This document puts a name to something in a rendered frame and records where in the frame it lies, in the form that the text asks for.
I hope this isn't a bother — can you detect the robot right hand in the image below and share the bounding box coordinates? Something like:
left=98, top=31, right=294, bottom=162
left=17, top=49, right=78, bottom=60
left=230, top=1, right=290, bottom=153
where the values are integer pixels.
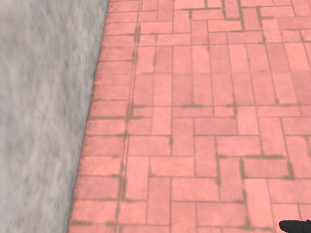
left=279, top=219, right=311, bottom=233

